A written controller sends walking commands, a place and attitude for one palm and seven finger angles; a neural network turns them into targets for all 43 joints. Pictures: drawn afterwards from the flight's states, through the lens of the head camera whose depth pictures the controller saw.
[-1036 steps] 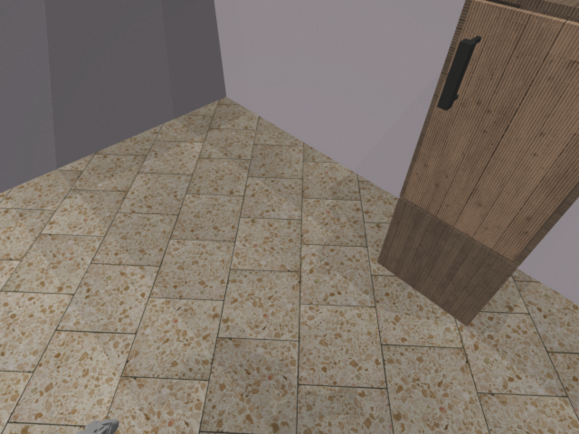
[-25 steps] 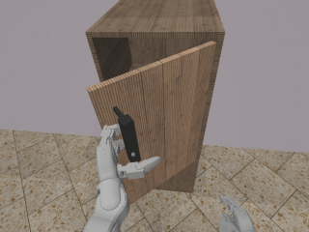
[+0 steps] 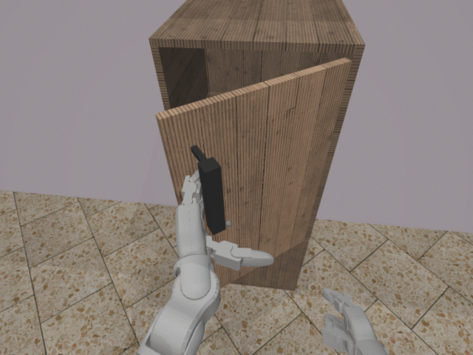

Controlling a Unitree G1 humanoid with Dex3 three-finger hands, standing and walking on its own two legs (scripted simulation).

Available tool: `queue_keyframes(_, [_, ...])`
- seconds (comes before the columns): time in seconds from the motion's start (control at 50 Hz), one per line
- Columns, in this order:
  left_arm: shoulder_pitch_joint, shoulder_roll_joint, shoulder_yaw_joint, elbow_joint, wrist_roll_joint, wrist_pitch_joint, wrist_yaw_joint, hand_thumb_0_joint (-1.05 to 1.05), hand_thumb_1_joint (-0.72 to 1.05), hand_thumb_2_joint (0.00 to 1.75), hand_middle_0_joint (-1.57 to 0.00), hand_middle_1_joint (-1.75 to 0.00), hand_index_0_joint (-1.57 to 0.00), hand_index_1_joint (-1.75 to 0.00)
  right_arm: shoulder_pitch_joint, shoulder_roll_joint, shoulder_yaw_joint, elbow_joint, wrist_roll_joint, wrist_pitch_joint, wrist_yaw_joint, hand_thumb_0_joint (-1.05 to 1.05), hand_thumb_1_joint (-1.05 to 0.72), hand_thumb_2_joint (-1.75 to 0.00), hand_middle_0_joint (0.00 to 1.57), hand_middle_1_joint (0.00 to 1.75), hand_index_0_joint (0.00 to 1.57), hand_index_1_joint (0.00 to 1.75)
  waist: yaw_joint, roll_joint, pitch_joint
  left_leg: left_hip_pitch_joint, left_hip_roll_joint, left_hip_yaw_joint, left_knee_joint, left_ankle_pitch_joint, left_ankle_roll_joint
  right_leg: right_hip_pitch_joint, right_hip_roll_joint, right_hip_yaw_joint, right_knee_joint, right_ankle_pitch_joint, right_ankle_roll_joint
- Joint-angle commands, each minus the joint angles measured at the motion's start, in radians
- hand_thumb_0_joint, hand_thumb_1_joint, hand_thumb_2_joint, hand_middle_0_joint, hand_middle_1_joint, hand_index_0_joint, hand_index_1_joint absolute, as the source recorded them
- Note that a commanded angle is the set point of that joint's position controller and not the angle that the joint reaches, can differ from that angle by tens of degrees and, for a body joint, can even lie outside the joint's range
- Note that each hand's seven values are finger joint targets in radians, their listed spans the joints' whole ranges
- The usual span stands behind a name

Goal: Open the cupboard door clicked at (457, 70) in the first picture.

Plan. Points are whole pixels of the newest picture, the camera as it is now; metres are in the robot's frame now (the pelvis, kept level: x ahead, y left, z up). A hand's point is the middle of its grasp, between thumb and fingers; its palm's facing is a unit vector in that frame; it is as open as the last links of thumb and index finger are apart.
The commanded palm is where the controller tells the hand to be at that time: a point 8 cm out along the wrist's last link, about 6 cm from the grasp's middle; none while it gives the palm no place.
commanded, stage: slide the hand sideways off the handle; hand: left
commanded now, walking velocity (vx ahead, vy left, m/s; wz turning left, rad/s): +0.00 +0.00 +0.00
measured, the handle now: (206, 190) +0.35 +0.08 +0.12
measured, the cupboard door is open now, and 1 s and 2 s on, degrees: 38 42 42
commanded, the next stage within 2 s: draw the hand back to the body in 1.16 s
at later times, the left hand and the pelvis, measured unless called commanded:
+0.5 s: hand (225, 247) +0.24 +0.04 +0.12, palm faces -0.13 -0.99 +0.02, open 16.5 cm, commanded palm +0.21 +0.09 +0.12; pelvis +0.01 +0.02 +0.00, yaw -2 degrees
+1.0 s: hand (183, 277) +0.20 +0.09 +0.12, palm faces -0.05 -1.00 -0.01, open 16.3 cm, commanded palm +0.16 +0.15 +0.12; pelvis +0.03 +0.00 +0.00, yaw -2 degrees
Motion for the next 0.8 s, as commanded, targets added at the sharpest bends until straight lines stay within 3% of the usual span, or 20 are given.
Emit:
queue_keyframes(0.0, [-0.286, -0.056, -0.163, -0.301, 0.03, -0.177, -0.357, 0.0, -0.5, 0.3, -0.15, -0.3, -0.15, -0.3, -0.058, -0.118, -0.043, -0.209, 0.029, -0.028, -0.016, 0.0, -0.9, -0.9, 0.2, 0.3, 0.2, 0.3, -0.052, -0.06, -0.227, 0.211, 0.045, -0.078, -0.09, 0.249, -0.007, -0.073, -0.041, 0.086, -0.074, 0.278, 0.008])
queue_keyframes(0.02, [-0.291, -0.032, -0.148, -0.311, 0.01, -0.195, -0.416, 0.0, -0.5, 0.3, -0.15, -0.3, -0.15, -0.3, -0.058, -0.118, -0.036, -0.224, 0.031, -0.027, -0.025, 0.0, -0.9, -0.9, 0.2, 0.3, 0.2, 0.3, -0.05, -0.036, -0.255, 0.218, 0.045, -0.076, -0.088, 0.245, -0.008, -0.071, -0.042, 0.082, -0.068, 0.278, 0.007])
queue_keyframes(0.04, [-0.314, -0.04, -0.158, -0.307, -0.014, -0.206, -0.465, 0.0, -0.5, 0.3, -0.15, -0.3, -0.15, -0.3, -0.054, -0.116, -0.028, -0.238, 0.035, -0.034, -0.032, 0.0, -0.9, -0.9, 0.2, 0.3, 0.2, 0.3, -0.064, -0.069, -0.235, 0.207, 0.044, -0.078, -0.09, 0.217, -0.002, -0.077, -0.043, 0.074, -0.077, 0.255, 0.011])
queue_keyframes(0.06, [-0.301, -0.045, -0.151, -0.306, -0.036, -0.214, -0.493, 0.0, -0.5, 0.3, -0.15, -0.3, -0.15, -0.3, -0.049, -0.115, -0.026, -0.25, 0.041, -0.044, -0.037, 0.0, -0.9, -0.9, 0.2, 0.3, 0.2, 0.3, -0.064, -0.064, -0.21, 0.211, 0.049, -0.085, -0.097, 0.191, -0.003, -0.089, -0.041, 0.071, -0.084, 0.22, 0.01])
queue_keyframes(0.12, [-0.274, -0.08, -0.112, -0.255, -0.104, -0.21, -0.497, 0.0, -0.5, 0.3, -0.15, -0.3, -0.15, -0.3, -0.075, -0.116, -0.014, -0.266, 0.051, -0.071, -0.049, 0.0, -0.9, -0.9, 0.2, 0.3, 0.2, 0.3, -0.055, -0.143, -0.117, 0.152, 0.054, -0.105, -0.129, 0.054, -0.005, -0.127, -0.03, 0.043, -0.112, 0.081, 0.018])
queue_keyframes(0.16, [-0.249, -0.069, -0.071, -0.259, -0.124, -0.205, -0.467, 0.0, -0.5, 0.3, -0.15, -0.3, -0.15, -0.3, -0.089, -0.12, -0.016, -0.266, 0.053, -0.085, -0.049, 0.0, -0.9, -0.9, 0.2, 0.3, 0.2, 0.3, -0.036, -0.159, -0.112, 0.141, 0.057, -0.114, -0.15, -0.002, -0.01, -0.123, -0.029, 0.041, -0.119, 0.029, 0.02])
queue_keyframes(0.24, [-0.167, -0.056, -0.05, -0.318, -0.088, -0.194, -0.416, 0.0, -0.5, 0.3, -0.15, -0.3, -0.15, -0.3, -0.08, -0.116, -0.021, -0.276, 0.048, -0.092, -0.031, 0.0, -0.9, -0.9, 0.2, 0.3, 0.2, 0.3, -0.011, -0.125, -0.151, 0.143, 0.061, -0.106, -0.16, 0.033, -0.016, -0.098, -0.028, 0.04, -0.097, 0.061, 0.017])
queue_keyframes(0.28, [-0.108, -0.027, -0.04, -0.343, -0.054, -0.189, -0.402, 0.0, -0.5, 0.3, -0.15, -0.3, -0.15, -0.3, -0.074, -0.116, -0.024, -0.28, 0.047, -0.083, -0.02, 0.0, -0.9, -0.9, 0.2, 0.3, 0.2, 0.3, -0.002, -0.079, -0.152, 0.141, 0.066, -0.103, -0.161, 0.057, -0.024, -0.092, -0.029, 0.043, -0.084, 0.077, 0.011])
queue_keyframes(0.34, [-0.056, -0.023, -0.054, -0.397, -0.023, -0.185, -0.393, 0.0, -0.5, 0.3, -0.15, -0.3, -0.15, -0.3, -0.068, -0.114, -0.024, -0.295, 0.045, -0.074, -0.009, 0.0, -0.9, -0.9, 0.2, 0.3, 0.2, 0.3, -0.003, -0.058, -0.137, 0.137, 0.069, -0.095, -0.153, 0.081, -0.027, -0.09, -0.027, 0.049, -0.084, 0.089, 0.006])
queue_keyframes(0.36, [-0.014, -0.006, -0.042, -0.405, -0.019, -0.182, -0.39, 0.0, -0.5, 0.3, -0.15, -0.3, -0.15, -0.3, -0.071, -0.115, -0.026, -0.301, 0.044, -0.07, -0.006, 0.0, -0.9, -0.9, 0.2, 0.3, 0.2, 0.3, 0.008, -0.055, -0.136, 0.131, 0.07, -0.095, -0.153, 0.086, -0.028, -0.079, -0.027, 0.049, -0.083, 0.09, 0.004])
queue_keyframes(0.4, [-0.001, 0.006, -0.038, -0.429, -0.019, -0.176, -0.393, 0.0, -0.5, 0.3, -0.15, -0.3, -0.15, -0.3, -0.076, -0.114, -0.022, -0.312, 0.042, -0.063, -0.007, 0.0, -0.9, -0.9, 0.2, 0.3, 0.2, 0.3, 0.0, -0.071, -0.114, 0.124, 0.069, -0.087, -0.149, 0.077, -0.023, -0.086, -0.027, 0.051, -0.094, 0.083, 0.007])
queue_keyframes(0.44, [0.056, 0.046, 0.007, -0.442, -0.026, -0.17, -0.394, 0.0, -0.5, 0.3, -0.15, -0.3, -0.15, -0.3, -0.079, -0.114, -0.018, -0.32, 0.041, -0.056, -0.015, 0.0, -0.9, -0.9, 0.2, 0.3, 0.2, 0.3, 0.009, -0.101, -0.106, 0.117, 0.064, -0.075, -0.144, 0.086, -0.017, -0.071, -0.026, 0.058, -0.11, 0.085, 0.007])
queue_keyframes(0.46, [0.092, 0.068, 0.031, -0.44, -0.025, -0.166, -0.395, 0.0, -0.5, 0.3, -0.15, -0.3, -0.15, -0.3, -0.084, -0.116, -0.018, -0.321, 0.038, -0.05, -0.017, 0.0, -0.9, -0.9, 0.2, 0.3, 0.2, 0.3, 0.017, -0.1, -0.096, 0.115, 0.064, -0.07, -0.143, 0.095, -0.016, -0.064, -0.027, 0.061, -0.119, 0.088, 0.006])
queue_keyframes(0.58, [0.219, 0.07, 0.042, -0.546, -0.051, -0.169, -0.418, 0.0, -0.5, 0.3, -0.15, -0.3, -0.15, -0.3, -0.077, -0.114, -0.016, -0.345, 0.038, -0.045, -0.016, 0.0, -0.9, -0.9, 0.2, 0.3, 0.2, 0.3, 0.017, -0.081, -0.12, 0.138, 0.065, -0.055, -0.125, 0.181, -0.017, -0.044, -0.023, 0.063, -0.105, 0.184, 0.009])
queue_keyframes(0.66, [0.37, 0.122, 0.093, -0.595, -0.059, -0.183, -0.444, 0.0, -0.5, 0.3, -0.15, -0.3, -0.15, -0.3, -0.051, -0.121, -0.02, -0.351, 0.036, -0.05, -0.015, 0.0, -0.9, -0.9, 0.2, 0.3, 0.2, 0.3, 0.021, -0.094, -0.128, 0.129, 0.063, -0.051, -0.103, 0.247, -0.016, -0.029, -0.019, 0.069, -0.088, 0.267, 0.01])
queue_keyframes(0.78, [0.478, 0.165, 0.131, -0.675, -0.088, -0.223, -0.509, 0.0, -0.5, 0.3, -0.15, -0.3, -0.15, -0.3, -0.022, -0.13, -0.024, -0.372, 0.036, -0.072, -0.025, 0.0, -0.9, -0.9, 0.2, 0.3, 0.2, 0.3, 0.002, -0.071, -0.103, 0.105, 0.056, -0.042, -0.068, 0.247, -0.005, -0.063, -0.023, 0.078, -0.077, 0.307, 0.022])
